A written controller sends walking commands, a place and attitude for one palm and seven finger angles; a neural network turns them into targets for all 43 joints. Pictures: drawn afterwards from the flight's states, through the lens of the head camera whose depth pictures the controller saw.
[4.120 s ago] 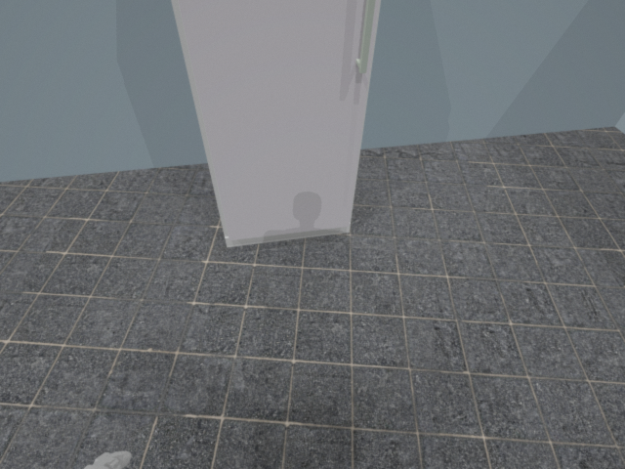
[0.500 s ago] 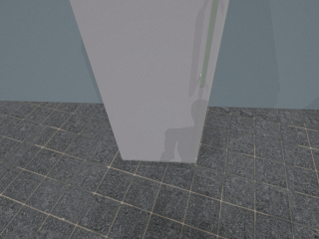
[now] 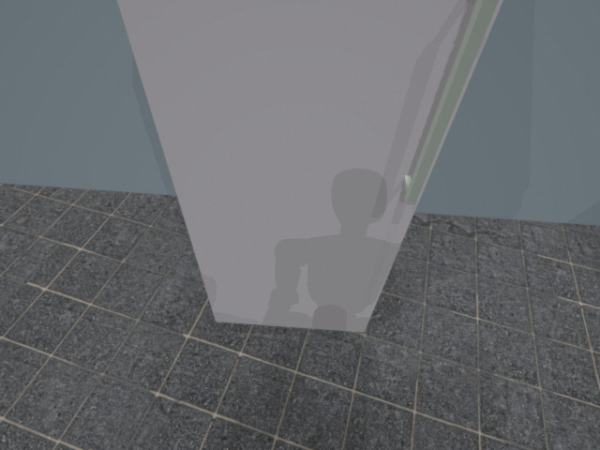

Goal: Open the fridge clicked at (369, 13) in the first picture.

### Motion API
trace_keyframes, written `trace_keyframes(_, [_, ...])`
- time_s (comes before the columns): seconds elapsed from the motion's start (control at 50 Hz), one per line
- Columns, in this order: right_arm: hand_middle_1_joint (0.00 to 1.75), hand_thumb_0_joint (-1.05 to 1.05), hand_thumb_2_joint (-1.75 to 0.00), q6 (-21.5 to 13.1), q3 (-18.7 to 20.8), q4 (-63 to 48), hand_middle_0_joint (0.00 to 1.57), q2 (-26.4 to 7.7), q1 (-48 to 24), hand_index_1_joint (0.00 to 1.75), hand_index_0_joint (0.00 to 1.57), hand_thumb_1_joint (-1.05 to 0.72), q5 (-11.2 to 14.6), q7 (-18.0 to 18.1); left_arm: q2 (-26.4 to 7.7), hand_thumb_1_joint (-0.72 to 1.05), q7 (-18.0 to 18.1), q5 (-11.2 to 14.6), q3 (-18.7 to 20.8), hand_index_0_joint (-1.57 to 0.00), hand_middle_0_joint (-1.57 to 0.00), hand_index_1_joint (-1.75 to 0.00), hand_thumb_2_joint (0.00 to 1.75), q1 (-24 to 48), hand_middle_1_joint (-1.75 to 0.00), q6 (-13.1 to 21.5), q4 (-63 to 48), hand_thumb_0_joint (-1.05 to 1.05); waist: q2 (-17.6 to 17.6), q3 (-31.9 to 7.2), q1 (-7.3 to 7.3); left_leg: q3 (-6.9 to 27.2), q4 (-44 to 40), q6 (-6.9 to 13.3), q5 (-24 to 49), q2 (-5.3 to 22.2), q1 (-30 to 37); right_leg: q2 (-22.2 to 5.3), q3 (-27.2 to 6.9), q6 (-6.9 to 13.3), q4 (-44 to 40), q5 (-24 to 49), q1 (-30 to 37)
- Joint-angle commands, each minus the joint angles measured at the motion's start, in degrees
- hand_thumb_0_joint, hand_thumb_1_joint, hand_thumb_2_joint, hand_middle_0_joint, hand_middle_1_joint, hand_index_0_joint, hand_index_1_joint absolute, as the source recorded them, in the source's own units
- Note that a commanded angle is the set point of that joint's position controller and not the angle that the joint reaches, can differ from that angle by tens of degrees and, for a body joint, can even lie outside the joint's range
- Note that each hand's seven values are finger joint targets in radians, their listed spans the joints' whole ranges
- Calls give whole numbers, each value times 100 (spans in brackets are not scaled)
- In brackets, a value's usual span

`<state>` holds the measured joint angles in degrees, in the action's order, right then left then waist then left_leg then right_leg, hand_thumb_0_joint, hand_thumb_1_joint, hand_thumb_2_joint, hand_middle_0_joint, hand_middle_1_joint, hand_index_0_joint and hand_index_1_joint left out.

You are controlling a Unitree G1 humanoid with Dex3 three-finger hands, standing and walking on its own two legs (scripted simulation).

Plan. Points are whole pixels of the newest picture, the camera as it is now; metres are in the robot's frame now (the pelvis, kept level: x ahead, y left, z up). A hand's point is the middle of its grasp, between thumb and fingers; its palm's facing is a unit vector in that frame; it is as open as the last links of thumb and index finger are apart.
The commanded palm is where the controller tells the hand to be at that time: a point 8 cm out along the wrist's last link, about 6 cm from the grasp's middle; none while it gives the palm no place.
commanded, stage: come to a stop and stand still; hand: right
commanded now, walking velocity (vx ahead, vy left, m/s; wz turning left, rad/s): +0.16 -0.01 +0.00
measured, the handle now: (438, 112) +0.56 -0.15 +0.18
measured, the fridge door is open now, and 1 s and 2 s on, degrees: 0 0 0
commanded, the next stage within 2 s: look again from close up in 1.58 s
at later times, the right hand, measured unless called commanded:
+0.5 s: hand out of the picture +0.09 -0.20 -0.18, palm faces +0.03 +0.97 -0.26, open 7.3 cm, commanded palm none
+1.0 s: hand out of the picture +0.03 -0.18 -0.18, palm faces +0.08 +0.97 -0.22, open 7.3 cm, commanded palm none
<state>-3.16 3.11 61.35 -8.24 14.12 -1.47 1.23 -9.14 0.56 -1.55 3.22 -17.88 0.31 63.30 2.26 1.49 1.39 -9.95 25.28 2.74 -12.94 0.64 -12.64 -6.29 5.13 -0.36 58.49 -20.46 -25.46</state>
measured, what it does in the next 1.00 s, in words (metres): steps on the spot: right foot, then left foot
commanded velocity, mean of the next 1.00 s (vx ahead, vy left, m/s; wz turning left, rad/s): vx -0.04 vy -0.03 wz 0.00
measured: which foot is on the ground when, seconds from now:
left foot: down 0.00-0.24, up 0.26-0.56, down 0.58-1.00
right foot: up 0.00-0.16, down 0.18-0.60, up 0.62-0.96, down 0.98-1.00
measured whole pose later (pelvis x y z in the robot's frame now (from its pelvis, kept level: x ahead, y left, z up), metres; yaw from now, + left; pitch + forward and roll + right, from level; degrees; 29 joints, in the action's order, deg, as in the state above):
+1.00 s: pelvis +0.02 +0.00 +0.00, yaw +0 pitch +1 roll +0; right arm 1.1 2.8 61.0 -9.9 14.8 -1.0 1.5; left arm -11.6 1.0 -1.0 2.4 -16.6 -1.2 61.3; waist 0.3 1.7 -1.1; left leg -4.7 28.8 -1.8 -13.0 4.2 -16.1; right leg -2.0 3.1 -0.8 26.6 -17.5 -10.5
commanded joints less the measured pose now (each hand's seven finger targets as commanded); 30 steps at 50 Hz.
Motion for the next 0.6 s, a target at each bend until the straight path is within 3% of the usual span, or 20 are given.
trace_keyframes(0.0, [30,0,-90,-95,5,-20,20,-620,529,30,20,-90,3,-3,79,90,-81,38,-60,-20,-20,-30,90,-131,-30,86,-299,0,-784,154,-66,1065,-1320,685,1444,1467,-4,-35,24,-127,-1026,322,8])
trace_keyframes(0.06, [30,0,-90,-74,24,65,20,-703,635,30,20,-90,-5,-14,7,90,-98,47,-71,-20,-20,-30,90,241,-30,148,-433,0,-920,154,-180,1062,-1133,645,1522,1473,246,71,120,-118,-1753,396,219])
trace_keyframes(0.1, [30,0,-90,-7,-29,105,20,-579,520,30,20,-90,41,28,-15,90,-28,65,-152,-20,-20,-30,90,335,-30,164,-394,0,-833,192,-122,853,-749,433,2097,1223,72,149,66,-150,-2536,955,879])
trace_keyframes(0.12, [30,0,-90,32,-65,123,20,-534,431,30,20,-90,63,53,-56,90,2,75,-173,-20,-20,-30,90,170,-30,179,-297,0,-739,114,-9,714,-430,242,2119,1044,-46,144,34,-160,-3138,1683,1423])
trace_keyframes(0.14, [30,0,-90,70,-104,136,20,-414,589,30,20,-90,65,73,-288,90,38,63,-163,-20,-20,-30,90,-37,-30,226,-229,0,-272,-148,-18,638,-56,-7,1795,787,-86,-102,-218,-85,-3362,3058,1977])
trace_keyframes(0.16, [30,0,-90,125,-136,147,20,-311,778,30,20,-90,71,99,-586,90,71,66,-110,-20,-20,-30,90,-136,-30,243,-211,0,292,-398,-69,586,150,-228,925,595,-233,-659,-591,152,-3196,4660,2422])
trace_keyframes(0.18, [30,0,-90,189,-149,166,20,-248,959,30,20,-90,80,140,-767,90,123,88,-92,-20,-20,-30,90,-53,-30,201,-228,0,624,-384,-118,492,181,-394,-97,460,-247,-1101,-853,446,-3213,5470,2431])
trace_keyframes(0.2, [30,0,-90,269,-148,217,20,-316,1042,30,20,-90,100,159,-823,90,188,124,-90,-20,-20,-30,90,130,-30,155,-235,0,1178,-372,-151,416,552,-500,-755,377,-197,-1300,-1082,670,-3448,5981,2313])
trace_keyframes(0.22, [30,0,-90,345,-123,153,20,-461,954,30,20,-90,101,167,-832,90,240,136,-66,-20,-20,-30,90,167,-30,112,-272,0,1292,-310,-93,542,1166,-519,-1420,320,-279,-1388,-1191,830,-3714,6188,2170])
trace_keyframes(0.26, [30,0,-90,436,-64,43,20,-536,846,30,20,-90,57,150,-909,90,306,108,3,-20,-20,-30,90,323,-30,38,-342,0,1047,-156,-112,814,2193,-472,-1942,347,-772,-1522,-1181,1071,-3725,6334,2195])
trace_keyframes(0.3, [30,0,-90,477,27,-115,20,-525,702,30,20,-90,42,129,-1019,90,307,72,116,-20,-20,-30,90,414,-30,-38,-485,0,612,-461,-42,959,2903,-462,-1948,289,-1098,-1562,-1083,1207,-3573,6099,2365])
trace_keyframes(0.36, [30,0,-90,516,107,-352,20,-463,543,30,20,-90,29,97,-1019,90,281,47,209,-20,-20,-30,90,611,-30,-84,-624,0,255,-740,-82,1017,3396,-497,-1735,210,-1392,-1479,-854,1200,-3519,5319,2405])
trace_keyframes(0.4, [30,0,-90,568,142,-460,20,-394,506,30,20,-90,39,88,-970,90,233,29,249,-20,-20,-30,90,762,-30,-91,-728,0,429,-794,-122,993,3283,-507,-1578,231,-1158,-1411,-750,1131,-3651,4400,1957])
trace_keyframes(0.46, [30,0,-90,523,106,-553,20,-322,628,30,20,-90,26,66,-920,90,150,-9,239,-20,-20,-30,90,1022,-30,-99,-820,0,800,-633,-217,777,2060,-395,-1421,293,-479,-1270,-761,972,-3811,2757,1247])
trace_keyframes(0.48, [30,0,-90,497,86,-475,20,-286,750,30,20,-90,33,61,-914,90,107,-2,228,-20,-20,-30,90,1054,-30,-114,-820,0,751,-627,-255,652,1599,-393,-1071,231,-76,-1112,-741,850,-3875,1793,926])
trace_keyframes(0.5, [30,0,-90,460,71,-364,20,-293,1023,30,20,-90,25,63,-884,90,71,18,210,-20,-20,-30,90,1121,-30,-139,-822,0,646,-592,-412,526,935,-402,-529,191,395,-900,-633,650,-3814,669,553])
trace_keyframes(0.52, [30,0,-90,411,74,-273,20,-461,1217,30,20,-90,-18,78,-688,90,34,56,188,-20,-20,-30,90,1076,-30,-165,-817,0,166,-433,-482,650,128,-404,-258,294,769,-489,-420,366,-3473,-278,102])
trace_keyframes(0.54, [30,0,-90,328,70,-358,20,-875,1002,30,20,-90,-79,91,-306,90,-11,125,106,-20,-20,-30,90,917,-30,-220,-853,0,-1127,-118,-355,2023,-1018,-108,-1461,1241,232,126,-56,-38,-2561,-835,-164])
trace_keyframes(0.56, [30,0,-90,340,94,-615,20,-1305,479,30,20,-90,-66,88,-216,90,-78,104,60,-20,-20,-30,90,1000,-30,-278,-998,0,-1767,367,-312,2993,-1910,296,-2679,2081,-873,296,-120,-132,-1934,-870,-30])
trace_keyframes(0.58, [30,0,-90,351,137,-739,20,-1450,216,30,20,-90,-54,86,-430,90,-102,61,95,-20,-20,-30,90,1128,-30,-320,-996,0,-1549,424,-380,3202,-2124,433,-3176,2166,-1423,276,-368,-87,-1358,-701,190])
